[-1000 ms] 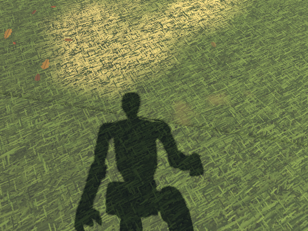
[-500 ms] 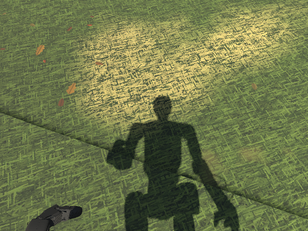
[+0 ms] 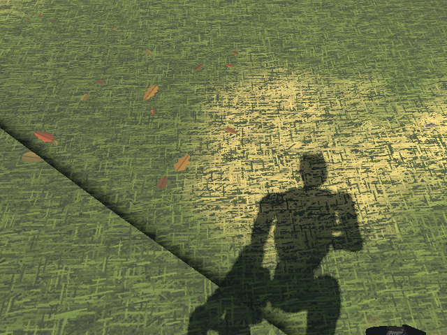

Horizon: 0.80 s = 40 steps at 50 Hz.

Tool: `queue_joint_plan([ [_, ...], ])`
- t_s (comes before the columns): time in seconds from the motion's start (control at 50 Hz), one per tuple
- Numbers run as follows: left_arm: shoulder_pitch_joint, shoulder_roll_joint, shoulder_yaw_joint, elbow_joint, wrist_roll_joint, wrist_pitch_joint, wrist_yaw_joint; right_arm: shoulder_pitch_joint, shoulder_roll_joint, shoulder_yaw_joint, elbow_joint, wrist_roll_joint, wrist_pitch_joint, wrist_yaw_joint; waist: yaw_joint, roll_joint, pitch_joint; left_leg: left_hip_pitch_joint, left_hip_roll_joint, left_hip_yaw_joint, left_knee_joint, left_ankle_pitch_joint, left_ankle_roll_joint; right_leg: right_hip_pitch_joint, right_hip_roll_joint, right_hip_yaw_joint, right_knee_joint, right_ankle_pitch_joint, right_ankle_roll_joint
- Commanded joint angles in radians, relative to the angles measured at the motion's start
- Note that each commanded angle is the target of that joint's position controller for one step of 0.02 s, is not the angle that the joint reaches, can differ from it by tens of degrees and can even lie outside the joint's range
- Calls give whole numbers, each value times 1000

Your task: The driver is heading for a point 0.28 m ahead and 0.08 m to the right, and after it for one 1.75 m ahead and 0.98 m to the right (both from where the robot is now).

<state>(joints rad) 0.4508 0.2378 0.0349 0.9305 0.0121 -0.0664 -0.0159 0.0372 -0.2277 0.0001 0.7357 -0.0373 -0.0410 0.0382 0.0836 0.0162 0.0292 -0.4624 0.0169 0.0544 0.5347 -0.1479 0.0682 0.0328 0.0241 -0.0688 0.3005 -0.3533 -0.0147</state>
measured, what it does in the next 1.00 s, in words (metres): walks ahead, turning right: left foot, then right foot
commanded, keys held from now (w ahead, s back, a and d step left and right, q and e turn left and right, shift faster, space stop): w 0.10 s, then w+e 0.54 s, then e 0.36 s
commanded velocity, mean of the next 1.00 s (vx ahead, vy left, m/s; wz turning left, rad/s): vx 0.41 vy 0.00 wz -0.38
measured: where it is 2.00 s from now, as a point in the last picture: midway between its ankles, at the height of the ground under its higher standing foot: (263, 298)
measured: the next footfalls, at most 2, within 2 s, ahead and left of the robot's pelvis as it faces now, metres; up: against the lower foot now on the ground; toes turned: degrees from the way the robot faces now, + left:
left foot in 0.02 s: +0.15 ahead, +0.09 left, +0.00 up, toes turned +3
right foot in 0.54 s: +0.39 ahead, -0.08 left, +0.00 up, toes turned -16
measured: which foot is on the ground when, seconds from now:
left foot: up 0.00-0.00, down 0.02-0.56, up 0.58-1.00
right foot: down 0.00-0.04, up 0.06-0.52, down 0.54-1.00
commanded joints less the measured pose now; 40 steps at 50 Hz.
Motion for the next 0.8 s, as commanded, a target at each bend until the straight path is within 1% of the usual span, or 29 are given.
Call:
queue_joint_plan([
  [0.02,-12,151,27,-48,-8,-1,10,312,-160,-60,45,-24,-29,-26,-191,-22,-158,481,27,-66,-99,-50,74,-193,-174,42,371,658,-95],
  [0.04,9,60,2,-108,-26,-5,4,439,-261,-85,55,-40,-31,-41,-213,166,-291,748,325,-470,-162,-204,162,-488,-63,-29,719,215,-48],
  [0.06,22,114,21,-104,-7,2,10,438,-276,-94,68,5,-14,-41,-195,211,-302,736,409,-728,-273,-198,225,-654,20,47,882,-178,-49],
  [0.08,-36,148,32,-107,7,9,13,356,-219,-81,62,21,-9,-39,-162,104,-152,634,358,-584,-267,-201,209,-721,-44,105,928,-124,-58],
  [0.1,-80,127,26,-116,4,4,4,289,-159,-66,53,22,-14,-36,-139,69,-68,513,307,-470,-298,-144,191,-710,-78,110,890,-50,-58],
  [0.12,-82,107,24,-108,-2,8,-1,246,-122,-56,52,18,-21,-35,-105,60,-26,420,259,-369,-339,-106,150,-660,-104,113,830,-5,-53],
  [0.14,-67,101,23,-99,9,20,-6,232,-102,-50,59,20,-30,-39,-81,79,-2,355,227,-302,-367,-58,123,-616,-116,117,793,20,-41],
  [0.16,-47,89,22,-83,16,34,-13,232,-96,-49,65,16,-39,-40,-69,77,-2,326,210,-252,-386,-4,114,-584,-111,117,792,48,-31],
  [0.22,-101,82,28,-100,13,54,-25,276,-123,-60,94,22,-62,-39,-60,49,20,323,205,-157,-429,95,113,-637,-108,129,762,149,-15],
  [0.28,-197,75,28,-132,10,58,-25,308,-120,-61,113,21,-65,-38,-75,37,50,344,192,-69,-438,166,104,-704,-104,127,662,262,-8],
  [0.34,-311,53,16,-176,14,52,-37,313,-125,-59,124,27,-69,-44,-96,37,62,342,159,31,-423,268,75,-652,-83,63,481,388,-9],
  [0.36,-342,44,10,-186,18,52,-41,335,-129,-60,137,25,-69,-46,-107,51,56,353,166,48,-411,321,72,-626,-75,36,461,406,-15],
  [0.4,-386,54,7,-211,19,53,-46,368,-138,-62,154,22,-63,-52,-121,48,62,415,188,71,-383,381,67,-625,-69,4,408,373,-34],
  [0.44,-382,73,13,-218,19,51,-46,364,-148,-63,153,15,-60,-56,-114,51,52,455,195,110,-316,481,61,-584,-47,-29,391,350,-66],
  [0.46,-367,84,17,-217,22,51,-46,355,-163,-66,151,15,-58,-59,-105,58,39,473,201,124,-261,614,57,-539,-20,-52,383,280,-85],
  [0.5,-261,104,28,-196,26,55,-39,331,-195,-73,147,12,-45,-70,-54,83,-19,509,217,148,-67,908,49,-419,38,-77,371,126,-135],
  [0.52,-156,122,40,-167,26,51,-33,326,-205,-75,143,10,-33,-74,-11,76,-74,498,217,152,106,906,45,-314,67,-65,323,84,-162],
  [0.54,6,158,60,-122,34,41,-21,302,-206,-76,130,12,-24,-75,73,13,-144,387,188,170,381,727,25,-119,47,5,209,112,-204],
  [0.56,20,267,82,-130,33,34,-6,407,-94,-54,107,-3,-20,-70,-8,-211,-226,108,88,152,700,-106,-2,119,-257,396,210,220,-285],
  [0.58,-5,296,89,-169,-5,37,-9,368,-111,-58,53,10,-28,-55,-2,-269,-305,-229,-90,-15,912,-455,-42,300,-384,894,36,240,-451],
  [0.6,-36,251,83,-162,-16,45,-3,247,-171,-69,42,6,-38,-47,10,-59,-150,-339,5,-115,868,-316,-41,213,-347,717,3,268,-414],
  [0.62,-90,222,75,-168,-15,48,1,216,-174,-69,30,22,-50,-41,-21,-29,-58,-293,40,-104,783,-218,-45,69,-321,597,-8,372,-377],
  [0.64,-121,190,66,-166,-10,44,-1,226,-168,-71,43,22,-46,-44,-63,19,-5,-228,70,-106,702,-189,-56,-39,-277,509,-15,503,-335],
  [0.66,-138,182,61,-171,-21,38,3,236,-162,-71,46,8,-24,-49,-86,19,9,-155,84,-104,643,-185,-77,-113,-238,433,-24,642,-312],
  [0.68,-150,170,54,-174,-22,31,3,259,-146,-68,54,-1,-1,-50,-107,9,0,-98,88,-98,604,-185,-94,-155,-206,375,-29,741,-291],
  [0.72,-132,183,55,-170,-20,17,4,254,-127,-70,44,-4,27,-45,-115,-2,-22,-84,67,-74,551,-153,-116,-164,-164,309,-10,954,-276],
  [0.76,-100,199,59,-161,-17,26,15,227,-104,-65,29,-1,43,-40,-108,-26,-49,-99,49,-47,525,-95,-125,-158,-130,259,29,1109,-248],
  [0.78,-88,200,59,-163,-19,32,19,203,-101,-62,17,1,46,-39,-100,-42,-54,-115,44,-43,506,-59,-127,-154,-117,250,42,1130,-228],
  [0.8,-77,201,58,-172,-9,34,23,197,-114,-64,18,2,46,-34,-88,-53,-81,-123,41,-39,528,21,-115,-135,-118,254,58,1116,-217],
])
Over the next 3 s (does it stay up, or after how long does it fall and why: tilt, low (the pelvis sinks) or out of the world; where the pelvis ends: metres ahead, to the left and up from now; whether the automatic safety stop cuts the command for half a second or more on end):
stays up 0.88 -0.58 -0.09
